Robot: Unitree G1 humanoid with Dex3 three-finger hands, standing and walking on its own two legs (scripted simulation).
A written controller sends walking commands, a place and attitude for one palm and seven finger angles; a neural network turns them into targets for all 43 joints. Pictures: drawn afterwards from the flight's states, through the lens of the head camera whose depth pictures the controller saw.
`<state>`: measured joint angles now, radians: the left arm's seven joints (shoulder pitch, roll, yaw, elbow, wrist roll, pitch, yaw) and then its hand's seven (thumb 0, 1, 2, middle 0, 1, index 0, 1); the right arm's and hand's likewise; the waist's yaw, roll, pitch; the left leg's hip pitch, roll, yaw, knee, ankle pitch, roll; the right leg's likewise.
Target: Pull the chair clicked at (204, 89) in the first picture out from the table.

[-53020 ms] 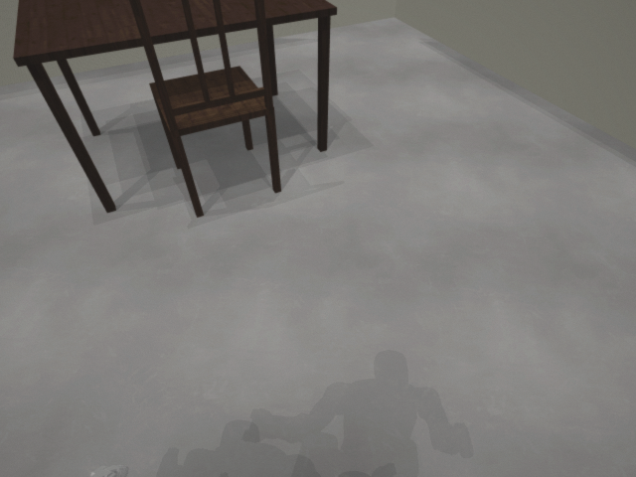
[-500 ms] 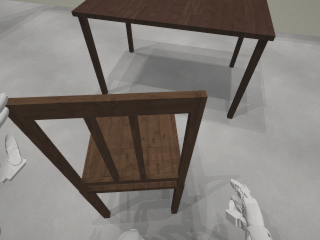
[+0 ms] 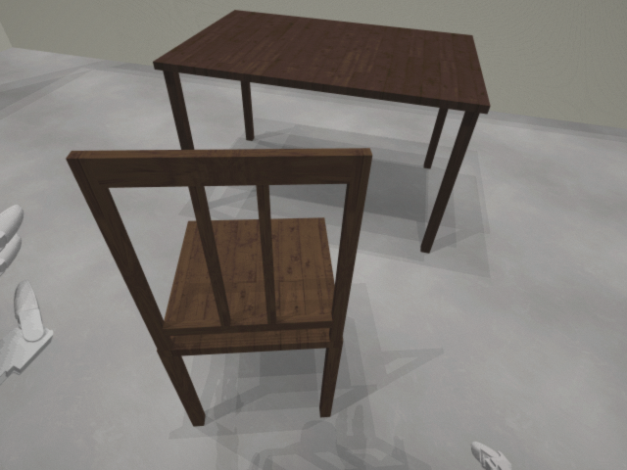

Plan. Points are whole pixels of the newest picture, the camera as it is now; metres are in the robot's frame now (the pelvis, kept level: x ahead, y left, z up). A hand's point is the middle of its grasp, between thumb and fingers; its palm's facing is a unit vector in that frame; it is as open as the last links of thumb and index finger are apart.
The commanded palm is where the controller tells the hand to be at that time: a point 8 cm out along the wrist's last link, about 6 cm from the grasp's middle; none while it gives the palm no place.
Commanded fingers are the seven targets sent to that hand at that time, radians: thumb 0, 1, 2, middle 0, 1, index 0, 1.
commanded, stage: stop stepping back and stand still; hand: left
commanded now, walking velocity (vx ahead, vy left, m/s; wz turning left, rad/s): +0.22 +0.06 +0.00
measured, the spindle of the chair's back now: (213, 265) +0.47 +0.20 -0.04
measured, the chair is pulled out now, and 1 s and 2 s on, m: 0.68 0.68 0.68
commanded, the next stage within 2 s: let the arm hang, fingers relaxed in 0.52 s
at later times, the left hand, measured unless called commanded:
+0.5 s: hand out of the picture +0.14 +0.27 +0.17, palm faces +0.46 -0.80 -0.39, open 7.4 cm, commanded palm +0.09 +0.31 +0.19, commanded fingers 0.00 0.90 0.90 -0.20 -0.30 -0.20 -0.30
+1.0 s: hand out of the picture -0.03 +0.18 -0.16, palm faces +0.09 -0.98 -0.19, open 6.7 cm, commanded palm none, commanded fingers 0.00 0.90 0.90 -0.20 -0.30 -0.20 -0.30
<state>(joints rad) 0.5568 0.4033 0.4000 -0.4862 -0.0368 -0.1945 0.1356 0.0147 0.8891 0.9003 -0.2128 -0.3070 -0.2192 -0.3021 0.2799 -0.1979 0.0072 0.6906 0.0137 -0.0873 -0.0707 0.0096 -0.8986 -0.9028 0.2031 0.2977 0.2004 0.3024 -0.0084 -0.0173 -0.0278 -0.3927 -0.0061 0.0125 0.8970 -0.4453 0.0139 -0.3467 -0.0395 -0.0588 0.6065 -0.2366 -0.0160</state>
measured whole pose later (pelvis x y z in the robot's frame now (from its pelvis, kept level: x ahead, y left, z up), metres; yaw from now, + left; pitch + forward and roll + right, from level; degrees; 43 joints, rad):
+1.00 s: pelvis -0.06 +0.00 +0.01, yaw +2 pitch -1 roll -1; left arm 0.32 0.18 0.02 0.91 0.01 0.04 0.02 -0.05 1.03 0.90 -0.21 -0.30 -0.21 -0.30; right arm 0.29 -0.18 0.00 0.98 -0.02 0.01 -0.02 0.00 -0.93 -0.90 0.20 0.30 0.20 0.30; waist 0.01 -0.02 0.05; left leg -0.25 -0.02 -0.03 0.51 -0.23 0.02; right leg -0.19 -0.02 -0.10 0.47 -0.26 0.00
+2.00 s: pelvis -0.05 -0.03 +0.01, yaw +1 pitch -1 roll +0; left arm 0.33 0.11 -0.02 1.07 0.00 0.01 0.03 0.01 0.91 0.90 -0.20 -0.30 -0.20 -0.30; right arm 0.35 -0.12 0.00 1.11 -0.01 0.00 -0.04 0.00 -0.91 -0.90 0.20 0.30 0.19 0.30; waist 0.00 0.02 0.04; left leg -0.23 0.02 -0.03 0.47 -0.21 -0.02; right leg -0.18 0.01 -0.10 0.46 -0.26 -0.05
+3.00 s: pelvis -0.05 -0.03 +0.01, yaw +2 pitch -2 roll +0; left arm 0.33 0.11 -0.01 1.07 0.00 0.01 0.03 0.01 0.91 0.90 -0.20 -0.30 -0.20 -0.30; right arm 0.35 -0.11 0.00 1.12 -0.01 0.00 -0.04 0.00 -0.90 -0.90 0.20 0.30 0.20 0.30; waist 0.00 0.02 0.04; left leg -0.22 0.02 -0.04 0.46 -0.22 -0.03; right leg -0.17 0.02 -0.10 0.45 -0.26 -0.05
